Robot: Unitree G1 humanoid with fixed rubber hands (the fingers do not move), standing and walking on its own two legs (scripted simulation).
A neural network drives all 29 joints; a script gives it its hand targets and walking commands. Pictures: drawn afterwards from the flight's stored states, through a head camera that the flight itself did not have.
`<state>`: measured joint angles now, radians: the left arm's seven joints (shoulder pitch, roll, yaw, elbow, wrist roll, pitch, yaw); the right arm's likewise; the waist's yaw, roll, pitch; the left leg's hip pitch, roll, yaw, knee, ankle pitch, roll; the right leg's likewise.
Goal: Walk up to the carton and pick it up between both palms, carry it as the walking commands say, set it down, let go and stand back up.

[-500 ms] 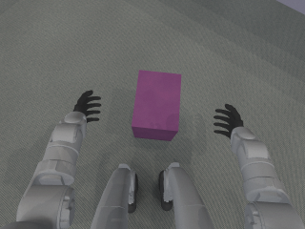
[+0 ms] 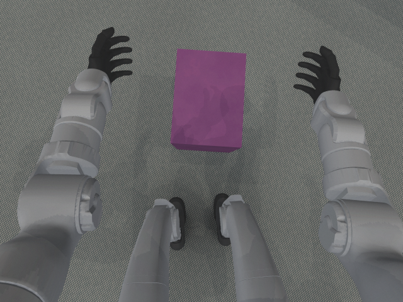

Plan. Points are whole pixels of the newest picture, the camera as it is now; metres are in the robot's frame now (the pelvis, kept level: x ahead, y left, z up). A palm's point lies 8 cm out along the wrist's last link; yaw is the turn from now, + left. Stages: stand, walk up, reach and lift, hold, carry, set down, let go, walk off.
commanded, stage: reach and lift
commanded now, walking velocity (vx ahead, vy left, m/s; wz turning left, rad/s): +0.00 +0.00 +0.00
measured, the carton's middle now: (207, 108) +0.53 -0.04 -0.53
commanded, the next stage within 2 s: none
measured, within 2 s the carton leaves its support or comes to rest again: neither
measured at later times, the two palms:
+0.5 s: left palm (110, 77) +0.52 +0.18 -0.16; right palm (305, 87) +0.48 -0.23 -0.15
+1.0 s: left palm (136, 102) +0.51 +0.17 -0.35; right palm (263, 111) +0.48 -0.20 -0.36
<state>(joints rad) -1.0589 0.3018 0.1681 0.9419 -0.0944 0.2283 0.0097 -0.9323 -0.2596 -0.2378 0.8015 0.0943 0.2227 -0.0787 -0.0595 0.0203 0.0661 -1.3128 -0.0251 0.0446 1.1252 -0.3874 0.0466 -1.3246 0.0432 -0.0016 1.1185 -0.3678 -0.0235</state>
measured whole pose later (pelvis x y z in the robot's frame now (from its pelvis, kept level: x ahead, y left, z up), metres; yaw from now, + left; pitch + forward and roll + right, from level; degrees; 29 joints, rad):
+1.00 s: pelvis -0.06 -0.01 -0.19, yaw +2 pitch +32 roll +1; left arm -1.49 0.46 0.10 0.85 -0.22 0.29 0.10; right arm -1.39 -0.35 -0.15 0.74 0.24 0.29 -0.17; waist -0.06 0.02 0.53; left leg -1.91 -0.05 0.05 1.88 -0.53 0.03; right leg -1.92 0.04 -0.02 1.88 -0.52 -0.03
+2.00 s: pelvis -0.05 -0.01 -0.31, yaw +1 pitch +30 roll +1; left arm -1.49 0.43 0.05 1.09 -0.25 0.09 0.12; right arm -1.40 -0.36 -0.11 0.97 0.25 0.08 -0.15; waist -0.06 0.01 0.52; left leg -2.18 -0.04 0.06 2.28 -0.62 0.04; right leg -2.19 0.02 -0.05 2.28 -0.60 -0.05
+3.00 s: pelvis -0.05 +0.01 -0.32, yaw +0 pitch +29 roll -2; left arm -1.56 0.28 0.13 1.06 -0.11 0.19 0.10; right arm -1.44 -0.34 -0.21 1.00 0.19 0.21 -0.09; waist -0.05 0.02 0.50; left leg -2.22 -0.04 0.06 2.33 -0.62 0.07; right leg -2.21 0.02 -0.06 2.30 -0.61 -0.02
